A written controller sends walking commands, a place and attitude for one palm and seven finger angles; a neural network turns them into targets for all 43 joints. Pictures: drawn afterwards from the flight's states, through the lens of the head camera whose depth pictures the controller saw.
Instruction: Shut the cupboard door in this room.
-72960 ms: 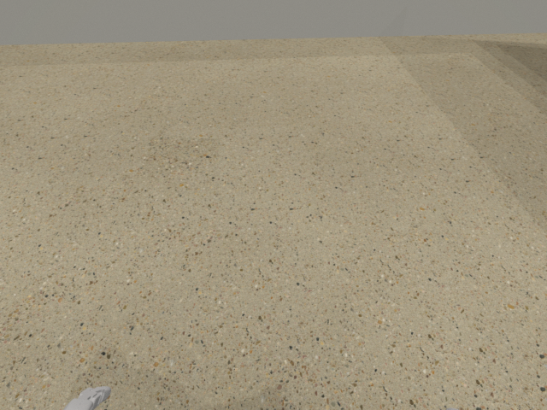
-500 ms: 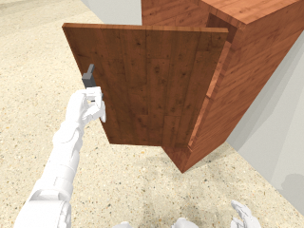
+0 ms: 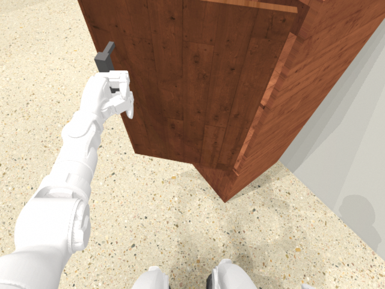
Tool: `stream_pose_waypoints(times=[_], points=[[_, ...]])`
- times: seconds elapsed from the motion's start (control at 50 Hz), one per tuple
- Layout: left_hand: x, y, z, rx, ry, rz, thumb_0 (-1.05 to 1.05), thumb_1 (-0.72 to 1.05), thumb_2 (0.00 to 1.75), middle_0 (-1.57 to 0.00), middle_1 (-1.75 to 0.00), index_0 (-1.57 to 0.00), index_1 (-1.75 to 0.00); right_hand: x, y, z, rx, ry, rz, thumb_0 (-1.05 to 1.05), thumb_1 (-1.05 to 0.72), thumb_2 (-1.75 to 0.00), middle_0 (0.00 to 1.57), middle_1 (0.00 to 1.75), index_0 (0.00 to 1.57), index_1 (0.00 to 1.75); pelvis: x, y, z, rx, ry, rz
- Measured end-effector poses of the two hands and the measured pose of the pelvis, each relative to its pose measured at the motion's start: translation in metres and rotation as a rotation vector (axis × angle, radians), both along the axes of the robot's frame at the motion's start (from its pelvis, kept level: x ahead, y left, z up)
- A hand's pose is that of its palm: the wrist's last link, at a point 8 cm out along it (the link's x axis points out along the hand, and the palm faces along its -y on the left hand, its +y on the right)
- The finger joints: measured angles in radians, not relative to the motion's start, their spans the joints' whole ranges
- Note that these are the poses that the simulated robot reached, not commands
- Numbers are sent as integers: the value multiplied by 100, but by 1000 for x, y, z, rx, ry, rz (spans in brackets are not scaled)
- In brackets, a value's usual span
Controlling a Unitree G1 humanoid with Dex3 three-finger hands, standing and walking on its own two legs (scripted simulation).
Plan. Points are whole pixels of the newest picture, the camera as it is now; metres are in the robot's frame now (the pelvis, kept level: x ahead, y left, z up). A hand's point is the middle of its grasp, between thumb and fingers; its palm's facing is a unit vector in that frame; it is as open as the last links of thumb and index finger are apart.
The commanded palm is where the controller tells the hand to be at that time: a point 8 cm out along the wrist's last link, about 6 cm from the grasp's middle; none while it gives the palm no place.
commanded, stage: push the door shut along its arc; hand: left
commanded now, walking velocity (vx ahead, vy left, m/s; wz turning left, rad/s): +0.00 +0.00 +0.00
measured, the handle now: (114, 75) +0.55 +0.16 +0.09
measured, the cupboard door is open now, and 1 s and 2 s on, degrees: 42 30 19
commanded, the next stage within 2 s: pull the fist back off the door in 1.18 s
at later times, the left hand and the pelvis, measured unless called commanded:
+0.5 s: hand (150, 78) +0.53 +0.07 +0.10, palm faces -0.34 -0.94 -0.02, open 3.1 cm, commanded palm +0.53 +0.13 +0.09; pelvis +0.00 +0.00 -0.01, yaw -1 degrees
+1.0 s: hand (158, 67) +0.56 +0.06 +0.10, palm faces -0.42 -0.91 -0.02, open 3.1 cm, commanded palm +0.59 +0.08 +0.09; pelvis +0.00 -0.01 -0.03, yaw -1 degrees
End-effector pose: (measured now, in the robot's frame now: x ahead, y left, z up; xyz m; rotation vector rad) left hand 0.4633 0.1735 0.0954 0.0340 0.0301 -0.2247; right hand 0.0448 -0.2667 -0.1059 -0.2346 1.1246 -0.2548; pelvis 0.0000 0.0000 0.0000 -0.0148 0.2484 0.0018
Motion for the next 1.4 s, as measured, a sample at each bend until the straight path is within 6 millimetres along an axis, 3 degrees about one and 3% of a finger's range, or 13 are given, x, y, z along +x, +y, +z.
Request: stream_pose_waypoints(times=[0.22, 0.64, 0.94, 1.3, 1.4], points=[[29, -11, 1, 6, -1, -47, 1, 91, 90, -130, -150, -130, -150, -27, -5, -4, -14, 62, -45, 1, -91, -90, 21, 30, 20, 30, 0, -1, -7, -5, 51, -10], [85, -53, 6, -13, 36, -153, 1, 91, 90, -130, -150, -130, -150, -52, -6, -10, -19, 130, -112, 1, -91, -90, 21, 30, 20, 30, 5, -5, -18, -8, 127, -32], [101, -56, 7, 9, 60, -200, 0, 88, 94, -130, -150, -130, -150, -70, -8, -11, -42, 203, -111, 1, -91, -90, 21, 30, 20, 30, 3, -7, -24, -22, 159, -15], [124, -83, 10, 20, 58, -252, 4, 102, 102, -130, -150, -130, -150, -99, 4, -18, -47, 282, -140, 1, -91, -90, 21, 30, 20, 30, 0, -2, -38, -33, 212, -10], [131, -94, 3, -119, 78, 15, 3, 94, 98, -130, -150, -133, -150, -102, 16, -20, 8, 300, -99, 1, -91, -90, 21, 30, 20, 30, 3, -1, -39, -36, 242, -10]])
